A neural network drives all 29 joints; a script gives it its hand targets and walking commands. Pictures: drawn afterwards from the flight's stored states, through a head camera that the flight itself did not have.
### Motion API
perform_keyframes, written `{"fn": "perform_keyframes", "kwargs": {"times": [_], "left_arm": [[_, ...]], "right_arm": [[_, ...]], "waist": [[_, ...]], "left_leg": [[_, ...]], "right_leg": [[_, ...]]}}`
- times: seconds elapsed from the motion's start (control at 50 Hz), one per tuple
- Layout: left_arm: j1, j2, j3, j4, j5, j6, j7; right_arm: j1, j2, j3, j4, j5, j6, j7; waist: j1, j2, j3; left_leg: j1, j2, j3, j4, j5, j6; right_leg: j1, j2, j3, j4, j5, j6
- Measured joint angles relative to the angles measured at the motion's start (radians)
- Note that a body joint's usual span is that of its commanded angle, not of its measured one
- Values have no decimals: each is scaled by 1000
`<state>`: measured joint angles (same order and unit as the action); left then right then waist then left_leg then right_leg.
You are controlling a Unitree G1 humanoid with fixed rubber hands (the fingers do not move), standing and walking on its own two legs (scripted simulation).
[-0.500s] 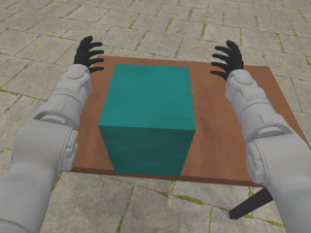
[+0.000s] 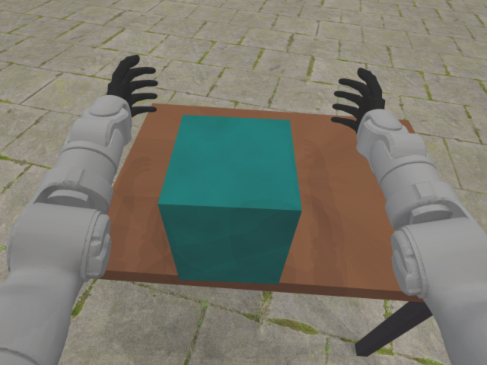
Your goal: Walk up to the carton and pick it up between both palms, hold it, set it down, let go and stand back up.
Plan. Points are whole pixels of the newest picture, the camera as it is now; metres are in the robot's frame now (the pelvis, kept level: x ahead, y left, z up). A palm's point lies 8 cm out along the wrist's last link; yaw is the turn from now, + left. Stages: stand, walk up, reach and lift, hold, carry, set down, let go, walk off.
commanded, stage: set down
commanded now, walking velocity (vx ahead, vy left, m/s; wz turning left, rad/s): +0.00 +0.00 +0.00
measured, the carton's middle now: (232, 202) +0.41 +0.02 +0.03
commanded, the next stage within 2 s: none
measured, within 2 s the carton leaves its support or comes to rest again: neither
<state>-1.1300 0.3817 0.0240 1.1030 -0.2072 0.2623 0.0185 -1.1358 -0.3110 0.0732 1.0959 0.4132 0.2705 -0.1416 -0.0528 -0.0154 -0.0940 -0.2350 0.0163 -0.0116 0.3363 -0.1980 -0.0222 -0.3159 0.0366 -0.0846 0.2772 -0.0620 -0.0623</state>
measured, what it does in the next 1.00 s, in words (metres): stands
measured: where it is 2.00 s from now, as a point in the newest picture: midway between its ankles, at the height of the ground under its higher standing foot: outside the picture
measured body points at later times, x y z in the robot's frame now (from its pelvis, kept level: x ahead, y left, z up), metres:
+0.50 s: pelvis +0.00 +0.01 +0.00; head -0.01 +0.02 +0.45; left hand +0.40 +0.21 +0.13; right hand +0.39 -0.18 +0.13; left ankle -0.02 +0.13 -0.75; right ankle +0.05 -0.08 -0.75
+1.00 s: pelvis +0.01 +0.02 +0.00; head +0.01 +0.03 +0.45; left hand +0.32 +0.22 +0.05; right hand +0.31 -0.20 +0.06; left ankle -0.02 +0.13 -0.75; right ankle +0.05 -0.08 -0.75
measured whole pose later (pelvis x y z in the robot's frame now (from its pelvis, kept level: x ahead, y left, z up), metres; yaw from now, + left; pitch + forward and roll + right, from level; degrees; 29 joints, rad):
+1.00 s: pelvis +0.01 +0.02 +0.00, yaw -2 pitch -3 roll -1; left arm -0.07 0.17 0.07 0.15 -0.11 0.23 0.05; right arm -0.07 -0.20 -0.05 0.24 0.23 0.09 -0.04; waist 0.01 -0.01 0.03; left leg -0.03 0.01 0.03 0.33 -0.25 0.01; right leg -0.14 0.03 -0.04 0.30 -0.11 -0.04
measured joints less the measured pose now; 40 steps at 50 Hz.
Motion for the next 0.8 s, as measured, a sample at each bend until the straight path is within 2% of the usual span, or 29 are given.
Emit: {"fn": "perform_keyframes", "kwargs": {"times": [0.1,0.26,0.4,0.56,0.8], "left_arm": [[170,-44,52,-153,46,4,-1],[343,-89,94,-358,64,45,17],[409,-117,100,-438,86,94,25],[582,-150,96,-612,110,116,10],[859,-191,86,-860,113,85,19]], "right_arm": [[164,32,-32,-128,-34,-25,-3],[331,80,-111,-298,-118,-27,7],[400,73,-87,-351,-98,-20,18],[567,93,-94,-487,-120,-50,20],[859,101,-103,-735,-147,-111,61]], "waist": [[8,-1,33],[14,-2,52],[44,-6,76],[41,-7,106],[49,-6,131]], "left_leg": [[47,2,4,1,-8,2],[54,-1,7,24,-19,6],[108,-2,24,16,-24,13],[166,-3,22,15,-38,17],[194,-6,38,6,-47,24]], "right_leg": [[46,2,4,1,-7,2],[53,-2,7,21,-15,6],[96,0,24,26,-21,10],[153,-2,22,29,-37,15],[170,-3,39,31,-47,22]]}}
